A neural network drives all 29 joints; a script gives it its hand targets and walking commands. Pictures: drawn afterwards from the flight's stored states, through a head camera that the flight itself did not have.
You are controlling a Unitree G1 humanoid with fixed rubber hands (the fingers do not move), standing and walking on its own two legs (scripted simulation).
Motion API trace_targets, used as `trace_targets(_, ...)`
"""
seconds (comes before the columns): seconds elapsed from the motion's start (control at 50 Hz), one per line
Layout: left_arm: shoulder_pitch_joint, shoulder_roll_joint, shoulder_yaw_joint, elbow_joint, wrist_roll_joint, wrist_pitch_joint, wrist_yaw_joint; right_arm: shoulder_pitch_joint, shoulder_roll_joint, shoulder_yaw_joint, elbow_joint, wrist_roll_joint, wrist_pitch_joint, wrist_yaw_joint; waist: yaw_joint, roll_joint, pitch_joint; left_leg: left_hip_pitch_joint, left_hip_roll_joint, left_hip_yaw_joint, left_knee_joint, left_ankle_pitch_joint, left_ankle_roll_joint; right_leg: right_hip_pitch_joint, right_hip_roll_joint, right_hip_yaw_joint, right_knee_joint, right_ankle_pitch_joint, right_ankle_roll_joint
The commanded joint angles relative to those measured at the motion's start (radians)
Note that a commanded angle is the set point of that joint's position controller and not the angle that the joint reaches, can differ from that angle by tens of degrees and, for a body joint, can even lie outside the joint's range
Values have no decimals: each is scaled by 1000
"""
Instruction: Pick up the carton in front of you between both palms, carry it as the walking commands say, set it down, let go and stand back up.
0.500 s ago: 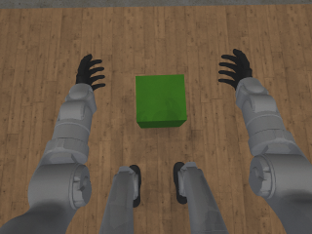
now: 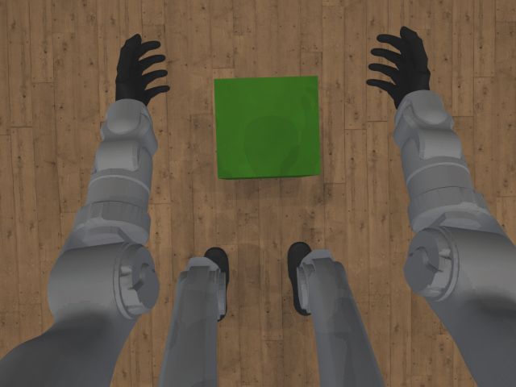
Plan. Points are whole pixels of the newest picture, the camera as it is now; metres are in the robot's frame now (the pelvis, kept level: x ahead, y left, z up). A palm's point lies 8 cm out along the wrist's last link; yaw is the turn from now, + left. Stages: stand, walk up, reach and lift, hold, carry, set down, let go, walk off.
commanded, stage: reach and lift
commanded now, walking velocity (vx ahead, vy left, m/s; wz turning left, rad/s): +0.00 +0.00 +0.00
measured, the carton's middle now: (265, 136) +0.49 -0.03 -0.46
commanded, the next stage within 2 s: none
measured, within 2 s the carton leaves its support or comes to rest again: leaves its support in 1.46 s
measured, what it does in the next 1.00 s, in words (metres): lowers itself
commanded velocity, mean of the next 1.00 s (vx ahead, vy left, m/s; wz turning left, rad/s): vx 0.00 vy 0.00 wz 0.00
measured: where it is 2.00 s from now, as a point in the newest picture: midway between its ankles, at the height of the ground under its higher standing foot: (259, 294)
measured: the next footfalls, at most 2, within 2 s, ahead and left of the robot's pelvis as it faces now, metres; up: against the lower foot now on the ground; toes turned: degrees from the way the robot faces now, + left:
none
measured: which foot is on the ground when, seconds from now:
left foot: down 0.00-1.00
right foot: down 0.00-1.00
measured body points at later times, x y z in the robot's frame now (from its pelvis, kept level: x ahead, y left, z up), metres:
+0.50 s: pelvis -0.06 +0.00 -0.20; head +0.31 -0.01 +0.05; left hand +0.51 +0.16 -0.37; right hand +0.50 -0.22 -0.37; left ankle +0.06 +0.13 -0.55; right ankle +0.06 -0.12 -0.55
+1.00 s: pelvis -0.05 +0.00 -0.22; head +0.32 -0.02 +0.03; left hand +0.51 +0.14 -0.40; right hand +0.50 -0.21 -0.40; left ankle +0.06 +0.13 -0.55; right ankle +0.06 -0.12 -0.55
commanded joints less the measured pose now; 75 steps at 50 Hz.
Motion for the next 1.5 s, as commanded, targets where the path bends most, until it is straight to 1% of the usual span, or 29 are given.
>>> trace_targets(0.0, -176, 95, -32, -94, -30, -21, 19, -169, -126, 19, -95, 31, -22, -18, -19, 0, -900, 390, -60, 58, 112, 442, -30, 437, 43, -44, 91, 511, 40)
trace_targets(0.08, -246, 157, -115, -143, -122, -18, 49, -239, -198, 102, -137, 126, -22, -44, -25, 5, -1056, 417, -63, 71, 265, 447, -34, 427, 42, -58, 238, 503, 45)
trace_targets(0.16, -331, 191, -181, -155, -200, 4, 69, -322, -242, 174, -142, 203, -3, -65, -28, 5, -1095, 414, -58, 86, 373, 351, -34, 370, 35, -77, 343, 387, 45)
trace_targets(0.24, -434, 223, -209, -118, -243, 23, 79, -426, -272, 214, -103, 249, 15, -78, -26, -4, -1024, 353, -45, 95, 447, 203, -30, 307, 18, -86, 415, 231, 42)
trace_targets(0.26, -462, 229, -221, -98, -256, 27, 81, -458, -288, 214, -75, 254, 17, -82, -28, -5, -989, 303, -40, 97, 449, 119, -28, 310, 8, -88, 428, 173, 39)
trace_targets(0.28, -489, 238, -222, -68, -255, 29, 81, -471, -277, 226, -56, 262, 20, -84, -31, -9, -952, 311, -36, 94, 466, 105, -26, 270, 5, -89, 436, 146, 40)
trace_targets(0.32, -518, 249, -218, -34, -264, 26, 81, -510, -289, 240, -25, 267, 19, -90, -23, -8, -935, 300, -31, 96, 510, 105, -26, 258, 0, -84, 473, 125, 35)
trace_targets(0.38, -549, 263, -217, 46, -267, 14, 76, -556, -293, 252, 44, 271, 12, -94, -18, -18, -842, 224, -22, 97, 552, 60, -23, 235, -8, -72, 517, 91, 32)
trace_targets(0.46, -586, 275, -222, 122, -269, -11, 64, -590, -291, 269, 120, 272, -10, -93, -17, -21, -739, 157, -14, 86, 608, 57, -21, 190, -17, -54, 572, 94, 30)
trace_targets(0.5, -609, 282, -229, 134, -276, -25, 60, -614, -295, 280, 131, 277, -23, -93, -16, -21, -730, 147, -11, 84, 638, 83, -21, 194, -18, -47, 602, 123, 30)
trace_targets(0.54, -635, 297, -243, 125, -288, -39, 60, -643, -307, 287, 111, 285, -35, -98, -22, -22, -756, 165, -10, 81, 666, 111, -19, 197, -14, -46, 628, 155, 31)
trace_targets(0.6, -663, 287, -270, 97, -298, -49, 67, -661, -334, 286, 93, 307, -49, -101, -34, 29, -775, 201, -16, 84, 701, 174, -24, 192, -10, -43, 656, 209, 22)
trace_targets(0.68, -653, 251, -304, 60, -329, -50, 74, -633, -335, 304, 109, 312, -56, -101, -53, 27, -804, 236, -30, 81, 728, 247, -27, 224, -7, -50, 687, 279, 19)
trace_targets(0.74, -603, 245, -300, 59, -329, -50, 85, -602, -308, 326, 104, 324, -55, -99, -39, 7, -845, 253, -39, 89, 735, 274, -25, 262, -4, -52, 691, 308, 23)
trace_targets(0.8, -550, 238, -272, 105, -307, -47, 88, -578, -276, 333, 128, 323, -48, -96, -13, -21, -769, 168, -42, 97, 720, 226, -20, 256, -1, -44, 683, 279, 27)
trace_targets(0.84, -537, 230, -255, 125, -291, -49, 84, -573, -261, 329, 141, 312, -46, -92, -8, -28, -708, 121, -40, 96, 711, 191, -19, 220, -1, -41, 676, 248, 28)
trace_targets(0.92, -563, 226, -246, 125, -279, -55, 79, -591, -258, 316, 136, 298, -49, -92, -14, -23, -673, 109, -38, 92, 703, 165, -16, 180, 1, -39, 666, 216, 28)
trace_targets(0.98, -608, 196, -276, 113, -295, -56, 77, -628, -235, 332, 125, 304, -49, -92, -25, -14, -675, 131, -41, 90, 697, 152, -14, 173, 2, -41, 657, 194, 25)
trace_targets(1.04, -666, 121, -315, 107, -314, -53, 75, -682, -172, 365, 126, 318, -48, -88, -33, -5, -673, 162, -51, 88, 692, 136, -14, 175, 9, -44, 649, 168, 23)
trace_targets(1.1, -686, 98, -286, 123, -272, -49, 83, -697, -155, 340, 148, 274, -43, -93, -43, 8, -658, 187, -63, 85, 685, 118, -17, 177, 15, -51, 644, 141, 23)
trace_targets(1.12, -747, -60, -338, 87, -287, -45, 58, -757, 6, 393, 121, 293, -38, -69, -42, 7, -662, 203, -76, 84, 684, 120, -10, 184, 27, -49, 641, 143, 15)
trace_targets(1.16, -858, -347, -388, 89, -268, -33, -9, -875, 305, 450, 122, 281, -25, -1, -48, 8, -629, 171, -94, 88, 695, 115, -12, 163, 46, -51, 652, 137, 8)
trace_targets(1.2, -925, -612, -393, 86, -226, 1, -93, -933, 575, 468, 101, 248, 11, 84, -50, 20, -573, 138, -115, 95, 708, 84, -7, 139, 60, -63, 669, 105, 0)
trace_targets(1.24, -927, -746, -370, 57, -194, 30, -150, -916, 705, 447, 69, 216, 44, 142, -59, 36, -544, 103, -126, 106, 715, 64, -2, 105, 69, -81, 677, 92, -6)
trace_targets(1.28, -933, -817, -357, 23, -180, 50, -183, -903, 787, 435, 24, 202, 67, 180, -60, 35, -551, 79, -131, 113, 718, 88, 6, 85, 77, -94, 686, 118, -9)
trace_targets(1.32, -933, -871, -374, -17, -193, 63, -198, -900, 838, 447, -32, 209, 83, 201, -65, 31, -606, 91, -133, 115, 727, 137, 11, 103, 82, -101, 695, 176, -9)
trace_targets(1.36, -943, -918, -420, -70, -225, 71, -199, -906, 882, 484, -102, 236, 93, 208, -68, 28, -726, 137, -134, 121, 739, 200, 13, 158, 84, -107, 702, 249, -6)
trace_targets(1.42, -947, -1000, -495, -178, -279, 77, -181, -947, 943, 563, -255, 290, 102, 194, -73, 22, -1015, 276, -142, 132, 747, 325, 11, 296, 89, -116, 703, 377, 6)
trace_targets(1.48, -949, -1078, -549, -295, -300, 105, -165, -974, 1001, 626, -415, 317, 130, 175, -76, -8, -1321, 357, -152, 136, 733, 427, 7, 487, 102, -117, 695, 523, 11)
